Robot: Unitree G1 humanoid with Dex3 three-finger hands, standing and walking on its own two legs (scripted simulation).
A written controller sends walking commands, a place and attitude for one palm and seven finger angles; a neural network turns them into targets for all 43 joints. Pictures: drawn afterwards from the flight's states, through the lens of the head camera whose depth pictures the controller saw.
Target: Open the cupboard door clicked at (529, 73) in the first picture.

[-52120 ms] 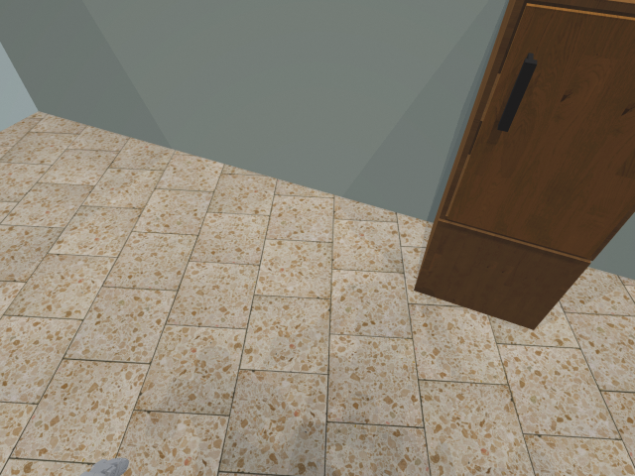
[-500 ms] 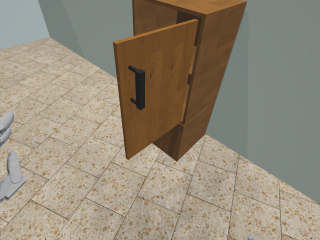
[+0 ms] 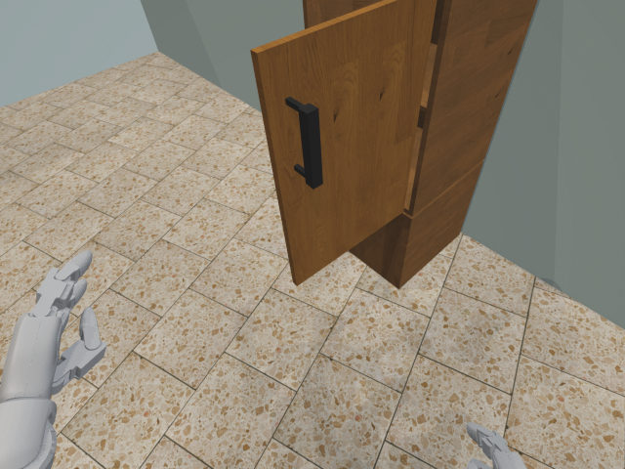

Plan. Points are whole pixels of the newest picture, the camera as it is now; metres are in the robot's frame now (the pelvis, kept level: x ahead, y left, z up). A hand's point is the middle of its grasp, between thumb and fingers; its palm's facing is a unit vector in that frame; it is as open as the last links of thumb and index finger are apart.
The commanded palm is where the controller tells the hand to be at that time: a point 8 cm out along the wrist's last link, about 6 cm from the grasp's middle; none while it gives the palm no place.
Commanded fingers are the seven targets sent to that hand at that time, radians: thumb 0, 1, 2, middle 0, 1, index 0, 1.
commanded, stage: let the arm hang, fingers relaxed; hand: left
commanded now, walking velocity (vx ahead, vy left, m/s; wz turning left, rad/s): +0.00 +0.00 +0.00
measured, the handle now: (303, 143) +0.61 +0.06 +0.09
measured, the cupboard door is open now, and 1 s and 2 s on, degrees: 87 87 87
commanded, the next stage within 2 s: look to check the result in 1.02 s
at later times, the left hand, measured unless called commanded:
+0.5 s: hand out of the picture +0.00 +0.22 -0.15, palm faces +0.04 -0.97 -0.25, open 7.2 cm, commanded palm none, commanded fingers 0.00 0.90 0.90 -0.20 -0.30 -0.20 -0.30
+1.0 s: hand out of the picture -0.01 +0.19 -0.16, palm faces +0.03 -0.99 -0.16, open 7.3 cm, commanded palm none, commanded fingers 0.00 0.90 0.90 -0.20 -0.30 -0.20 -0.30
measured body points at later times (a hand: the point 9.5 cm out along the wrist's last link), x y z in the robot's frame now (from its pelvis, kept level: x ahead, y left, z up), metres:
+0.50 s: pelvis +0.00 +0.02 +0.01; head +0.01 +0.01 +0.46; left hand -0.01 +0.27 -0.13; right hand +0.00 -0.20 -0.16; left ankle +0.00 +0.14 -0.73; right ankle +0.02 -0.06 -0.73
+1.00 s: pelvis +0.01 +0.04 +0.01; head +0.01 +0.03 +0.46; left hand -0.01 +0.24 -0.15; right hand -0.03 -0.16 -0.15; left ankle +0.00 +0.14 -0.73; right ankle +0.02 -0.06 -0.73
